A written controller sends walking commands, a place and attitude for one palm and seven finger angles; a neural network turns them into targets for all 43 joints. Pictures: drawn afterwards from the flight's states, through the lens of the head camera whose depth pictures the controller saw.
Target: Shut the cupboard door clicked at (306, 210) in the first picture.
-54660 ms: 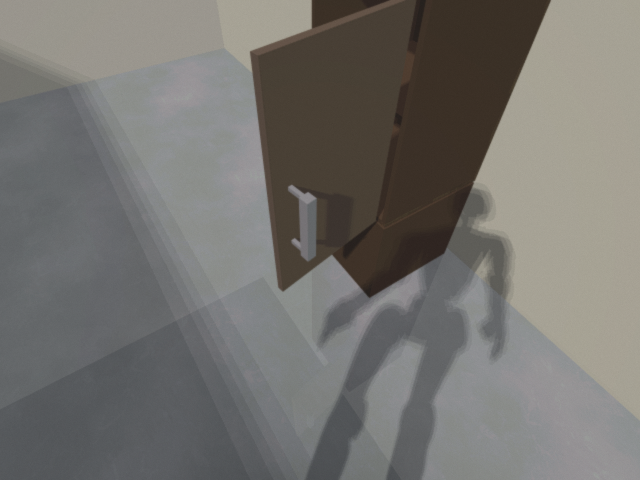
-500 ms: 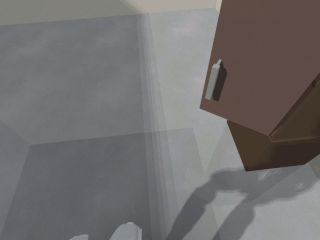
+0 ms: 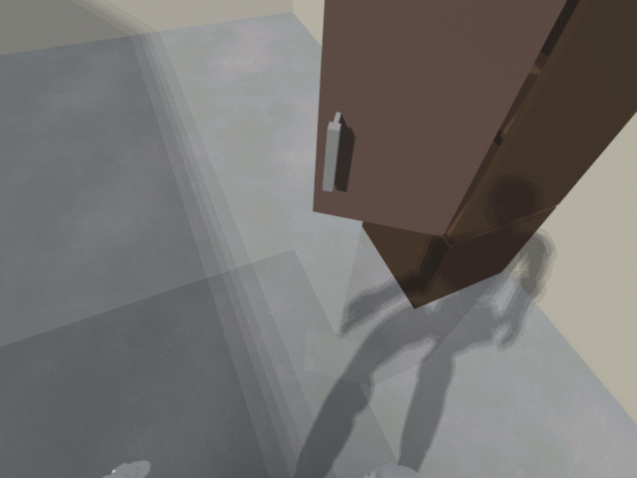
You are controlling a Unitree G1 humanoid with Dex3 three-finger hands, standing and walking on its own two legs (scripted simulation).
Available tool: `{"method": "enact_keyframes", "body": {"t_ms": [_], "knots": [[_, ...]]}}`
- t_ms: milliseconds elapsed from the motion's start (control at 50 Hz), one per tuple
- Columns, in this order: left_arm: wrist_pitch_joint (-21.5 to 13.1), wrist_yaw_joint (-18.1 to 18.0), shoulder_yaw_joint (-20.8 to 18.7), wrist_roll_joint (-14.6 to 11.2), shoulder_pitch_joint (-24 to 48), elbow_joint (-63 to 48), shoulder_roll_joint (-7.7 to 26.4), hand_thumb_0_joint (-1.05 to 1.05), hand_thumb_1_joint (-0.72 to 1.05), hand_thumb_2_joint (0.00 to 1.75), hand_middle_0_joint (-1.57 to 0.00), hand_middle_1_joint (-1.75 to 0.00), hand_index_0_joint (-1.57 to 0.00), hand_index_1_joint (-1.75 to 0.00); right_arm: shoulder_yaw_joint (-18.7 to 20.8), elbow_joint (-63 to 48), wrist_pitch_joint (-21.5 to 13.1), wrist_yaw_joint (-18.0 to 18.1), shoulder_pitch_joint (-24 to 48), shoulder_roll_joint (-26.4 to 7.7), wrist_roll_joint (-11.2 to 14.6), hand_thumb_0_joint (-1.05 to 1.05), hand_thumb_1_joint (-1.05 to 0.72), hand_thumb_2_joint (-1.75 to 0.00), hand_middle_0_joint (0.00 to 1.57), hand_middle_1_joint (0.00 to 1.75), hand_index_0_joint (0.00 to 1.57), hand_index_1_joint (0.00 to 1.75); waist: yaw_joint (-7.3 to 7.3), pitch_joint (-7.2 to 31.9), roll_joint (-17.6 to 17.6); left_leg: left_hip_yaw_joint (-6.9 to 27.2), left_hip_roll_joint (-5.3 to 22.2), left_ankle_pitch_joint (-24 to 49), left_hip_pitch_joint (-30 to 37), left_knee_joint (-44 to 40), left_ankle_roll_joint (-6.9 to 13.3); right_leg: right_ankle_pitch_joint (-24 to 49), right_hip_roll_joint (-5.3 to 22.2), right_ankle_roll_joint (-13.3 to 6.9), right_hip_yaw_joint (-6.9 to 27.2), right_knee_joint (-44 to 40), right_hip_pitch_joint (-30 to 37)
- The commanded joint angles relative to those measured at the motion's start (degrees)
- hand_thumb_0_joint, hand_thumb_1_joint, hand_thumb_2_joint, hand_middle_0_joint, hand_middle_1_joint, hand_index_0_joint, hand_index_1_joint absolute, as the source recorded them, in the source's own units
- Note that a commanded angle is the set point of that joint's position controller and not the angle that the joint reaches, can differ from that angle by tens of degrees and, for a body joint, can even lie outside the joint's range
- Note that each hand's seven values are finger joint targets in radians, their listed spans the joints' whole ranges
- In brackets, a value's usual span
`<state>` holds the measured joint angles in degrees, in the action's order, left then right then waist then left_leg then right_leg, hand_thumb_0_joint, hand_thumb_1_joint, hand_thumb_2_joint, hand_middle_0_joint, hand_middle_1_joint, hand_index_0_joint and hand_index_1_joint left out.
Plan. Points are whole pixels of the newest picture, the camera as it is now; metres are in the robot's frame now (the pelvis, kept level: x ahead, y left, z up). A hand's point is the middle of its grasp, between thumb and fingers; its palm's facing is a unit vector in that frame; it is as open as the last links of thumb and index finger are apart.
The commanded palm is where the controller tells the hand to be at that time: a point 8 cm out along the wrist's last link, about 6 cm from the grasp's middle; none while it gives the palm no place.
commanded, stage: turn to face it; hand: left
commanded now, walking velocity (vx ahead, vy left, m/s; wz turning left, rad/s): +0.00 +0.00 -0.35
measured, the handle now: (332, 153) +0.75 +0.01 -0.11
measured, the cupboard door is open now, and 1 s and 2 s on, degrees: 54 54 54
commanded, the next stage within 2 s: take the last steps up to it in 0.22 s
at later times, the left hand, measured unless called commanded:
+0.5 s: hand out of the picture +0.12 +0.16 -0.18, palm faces -0.10 -0.98 -0.17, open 7.4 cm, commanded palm none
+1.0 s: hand (288, 371) +0.29 +0.06 -0.18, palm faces -0.26 -0.95 -0.19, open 7.4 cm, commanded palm none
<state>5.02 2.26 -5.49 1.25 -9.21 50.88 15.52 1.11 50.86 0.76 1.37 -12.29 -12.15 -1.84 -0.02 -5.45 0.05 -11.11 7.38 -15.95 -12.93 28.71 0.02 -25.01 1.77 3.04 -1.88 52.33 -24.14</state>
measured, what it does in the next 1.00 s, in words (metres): walks ahead: right foot, then left foot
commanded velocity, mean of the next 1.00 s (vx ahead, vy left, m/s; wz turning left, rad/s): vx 0.18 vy -0.04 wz -0.14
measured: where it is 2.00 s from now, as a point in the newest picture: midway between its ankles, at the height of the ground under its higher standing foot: (345, 466)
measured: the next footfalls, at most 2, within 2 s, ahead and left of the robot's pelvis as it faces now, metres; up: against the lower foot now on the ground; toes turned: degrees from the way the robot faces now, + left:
right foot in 0.10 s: +0.02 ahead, -0.14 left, +0.00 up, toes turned -7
left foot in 0.50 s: +0.09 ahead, +0.09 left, +0.00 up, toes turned -4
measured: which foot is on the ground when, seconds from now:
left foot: down 0.00-0.10, up 0.12-0.48, down 0.50-0.94, up 0.96-1.00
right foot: up 0.00-0.08, down 0.10-0.50, up 0.52-0.92, down 0.94-1.00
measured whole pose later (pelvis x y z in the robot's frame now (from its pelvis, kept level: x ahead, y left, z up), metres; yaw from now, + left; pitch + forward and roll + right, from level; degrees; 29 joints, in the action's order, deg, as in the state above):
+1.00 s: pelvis +0.15 -0.09 -0.02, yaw -14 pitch -1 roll +0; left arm -2.0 1.3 -3.2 1.2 -8.3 57.2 9.7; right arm 1.4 64.3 -0.2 0.6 -24.7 -8.7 -0.7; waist -3.0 -5.2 1.4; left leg -4.6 6.5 -29.6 -9.7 48.7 -0.5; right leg -13.7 0.7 -3.0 -6.2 34.7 -20.6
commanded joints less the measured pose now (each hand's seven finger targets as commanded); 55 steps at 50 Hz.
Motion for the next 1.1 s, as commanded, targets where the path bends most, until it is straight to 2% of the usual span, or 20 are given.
{"method": "enact_keyframes", "body": {"t_ms": [0,60,80,100,140,220,400,440,460,480,500,520,580,660,820,880,900,920,940,1080], "knots": [[-2.2,-0.1,0.4,0.0,1.4,-4.6,1.5,0.00,0.90,0.90,-0.20,-0.30,-0.20,-0.30,4.1,-1.5,-0.5,0.5,-2.9,-12.9,0.0,0.00,-0.90,-0.90,0.20,0.30,0.20,0.30,-1.71,8.5,13.3,7.3,12.8,27.1,7.3,-4.2,6.6,1.7,-1.8,-1.6,-3.4,-11.1,3.7],[-3.1,-0.8,-0.4,0.3,-6.1,-2.2,5.2,0.00,0.90,0.90,-0.20,-0.30,-0.20,-0.30,4.1,-1.6,-0.3,0.0,-1.0,-11.9,0.8,0.00,-0.90,-0.90,0.20,0.30,0.20,0.30,2.62,10.4,4.8,3.1,8.8,14.5,-2.2,6.4,0.8,19.0,1.3,-3.9,0.8,-29.4,19.9],[-3.9,-1.6,-1.4,1.0,-8.5,-1.3,11.1,0.00,0.90,0.90,-0.20,-0.30,-0.20,-0.30,3.2,-3.3,-0.1,-0.2,-0.2,-7.1,1.4,0.00,-0.90,-0.90,0.20,0.30,0.20,0.30,3.87,10.7,-13.5,-1.3,0.4,-8.6,-14.8,17.9,-3.0,32.1,14.7,-8.7,18.1,-34.1,27.1],[-3.8,-2.3,-1.6,0.2,-10.2,-0.6,13.6,0.00,0.90,0.90,-0.20,-0.30,-0.20,-0.30,2.6,-4.7,0.6,0.1,2.4,-6.9,1.2,0.00,-0.90,-0.90,0.20,0.30,0.20,0.30,5.26,9.1,-16.4,4.5,-3.3,-22.0,-19.4,29.6,-3.4,42.0,21.2,-15.1,24.9,-33.9,22.7],[-3.8,-3.4,-1.4,0.3,-6.0,-1.4,10.2,0.00,0.90,0.90,-0.20,-0.30,-0.20,-0.30,2.6,-3.1,1.3,0.4,1.4,-6.3,1.0,0.00,-0.90,-0.90,0.20,0.30,0.20,0.30,2.53,6.6,-12.2,11.2,-1.9,-15.9,-23.5,37.2,-3.0,35.9,17.5,-16.1,20.5,-34.1,20.2],[-4.4,-3.5,0.0,0.0,-0.5,-2.4,6.2,0.00,0.90,0.90,-0.20,-0.30,-0.20,-0.30,2.5,0.0,1.2,-0.3,-1.7,-6.2,0.9,0.00,-0.90,-0.90,0.20,0.30,0.20,0.30,-0.65,8.1,-9.3,10.3,-2.1,-6.9,-17.9,34.5,-4.3,38.1,11.2,-13.2,10.8,-31.9,17.4],[-4.9,-2.7,-0.6,0.4,-3.6,0.4,6.5,0.00,0.90,0.90,-0.20,-0.30,-0.20,-0.30,1.9,0.2,-0.4,-0.6,-1.5,-4.0,0.5,0.00,-0.90,-0.90,0.20,0.30,0.20,0.30,0.82,6.2,-10.4,7.2,-4.5,-7.3,-9.2,10.5,-3.4,13.0,10.5,-14.3,16.3,-35.4,15.4],[-4.9,-2.3,-0.4,-0.1,-1.9,0.5,5.5,0.00,0.90,0.90,-0.20,-0.30,-0.20,-0.30,1.8,2.4,-1.8,-0.5,-7.3,-4.0,0.3,0.00,-0.90,-0.90,0.20,0.30,0.20,0.30,-2.20,5.6,-8.0,5.5,-5.5,-0.3,3.5,-2.3,-2.8,1.9,7.2,-11.5,14.0,-32.2,6.8],[-4.7,-2.0,0.1,-0.4,-2.0,0.3,2.9,0.00,0.90,0.90,-0.20,-0.30,-0.20,-0.30,2.2,3.8,-2.4,-0.2,-11.2,-6.6,0.1,0.00,-0.90,-0.90,0.20,0.30,0.20,0.30,-3.78,5.3,0.7,11.4,-1.9,-3.6,11.3,-8.1,-1.5,-3.7,3.1,-9.0,11.1,-25.5,-1.5],[-4.6,-1.5,1.0,-0.7,-3.1,-0.6,-1.3,0.00,0.90,0.90,-0.20,-0.30,-0.20,-0.30,3.5,4.8,-2.8,0.1,-15.8,-12.3,-0.9,0.00,-0.90,-0.90,0.20,0.30,0.20,0.30,-5.17,5.1,18.6,30.2,12.1,-13.5,15.7,-15.2,2.9,-7.1,-4.7,-5.5,3.1,-9.2,-11.5],[-4.8,-1.4,1.0,-0.2,0.4,-2.5,0.0,0.00,0.90,0.90,-0.20,-0.30,-0.20,-0.30,3.8,4.5,-2.4,0.7,-17.9,-14.4,-0.9,0.00,-0.90,-0.90,0.20,0.30,0.20,0.30,-6.51,2.3,18.2,39.5,19.9,-19.6,11.7,-20.6,8.0,-9.1,-4.1,-5.1,2.3,1.9,-15.6],[-5.2,-0.8,0.6,0.2,2.5,-3.6,1.4,0.00,0.90,0.90,-0.20,-0.30,-0.20,-0.30,3.5,3.5,-2.3,0.7,-16.5,-13.8,-0.6,0.00,-0.90,-0.90,0.20,0.30,0.20,0.30,-5.79,-1.1,10.4,39.0,20.6,-20.1,7.9,-21.7,10.1,-5.2,-0.8,-5.5,4.5,6.8,-16.1],[-4.8,-0.1,-0.1,0.8,-0.5,0.4,0.9,0.00,0.90,0.90,-0.20,-0.30,-0.20,-0.30,1.6,3.0,-3.6,1.0,-10.8,-7.6,-0.5,0.00,-0.90,-0.90,0.20,0.30,0.20,0.30,-2.09,-2.0,9.1,23.5,12.0,-2.0,4.1,-19.7,4.9,5.5,0.5,-4.2,5.0,12.9,-13.9],[-4.7,-0.1,0.9,0.2,-2.1,2.2,-1.7,0.00,0.90,0.90,-0.20,-0.30,-0.20,-0.30,1.2,5.1,-4.5,1.2,-13.6,-6.3,0.0,0.00,-0.90,-0.90,0.20,0.30,0.20,0.30,-1.31,1.6,6.8,12.6,9.3,18.9,10.6,-16.8,5.5,11.1,0.5,-3.0,2.7,9.9,-13.5],[-5.5,0.0,1.9,0.0,3.9,1.4,-2.4,0.00,0.90,0.90,-0.20,-0.30,-0.20,-0.30,2.2,8.7,-3.6,0.5,-15.9,-6.4,-0.4,0.00,-0.90,-0.90,0.20,0.30,0.20,0.30,-3.12,-0.1,9.1,8.9,10.2,20.8,10.4,-13.3,7.2,10.6,0.3,-4.4,-3.3,-14.2,-3.6],[-6.3,-0.4,1.1,0.2,-6.6,5.5,-0.6,0.00,0.90,0.90,-0.20,-0.30,-0.20,-0.30,2.3,9.4,-3.2,0.4,-13.9,-6.8,0.4,0.00,-0.90,-0.90,0.20,0.30,0.20,0.30,2.14,4.6,5.0,5.5,7.2,25.9,5.2,-1.8,4.7,16.3,-2.9,-5.9,-5.4,-23.3,15.2],[-7.0,-0.9,0.2,0.4,-13.8,7.7,2.7,0.00,0.90,0.90,-0.20,-0.30,-0.20,-0.30,2.0,9.2,-3.5,0.0,-13.3,-5.4,1.1,0.00,-0.90,-0.90,0.20,0.30,0.20,0.30,5.37,8.8,-0.4,3.3,3.9,20.9,-2.7,8.3,2.7,15.1,1.6,-7.8,1.0,-26.2,28.0],[-7.5,-1.9,-1.2,0.7,-21.0,9.7,8.4,0.00,0.90,0.90,-0.20,-0.30,-0.20,-0.30,1.3,7.8,-3.6,-0.6,-13.7,-1.1,1.9,0.00,-0.90,-0.90,0.20,0.30,0.20,0.30,7.53,13.2,-15.6,-0.3,-4.9,-6.6,-15.3,24.4,0.1,13.3,16.1,-13.2,20.6,-32.6,37.6],[-7.3,-2.3,-1.0,-0.4,-20.6,10.0,9.4,0.00,0.90,0.90,-0.20,-0.30,-0.20,-0.30,1.5,6.7,-2.9,-0.3,-12.0,-2.0,1.7,0.00,-0.90,-0.90,0.20,0.30,0.20,0.30,6.45,11.7,-14.6,6.0,-5.3,-21.3,-17.8,36.2,0.8,10.3,21.8,-16.5,27.6,-39.4,31.5],[-8.1,-3.1,1.8,0.0,-4.0,6.3,-1.8,0.00,0.90,0.90,-0.20,-0.30,-0.20,-0.30,1.3,9.6,-0.9,-0.7,-12.8,2.6,0.2,0.00,-0.90,-0.90,0.20,0.30,0.20,0.30,-2.67,3.6,-5.5,8.2,-0.6,-3.7,-10.8,28.0,-0.9,20.1,12.1,-13.2,3.4,-41.8,9.2]]}}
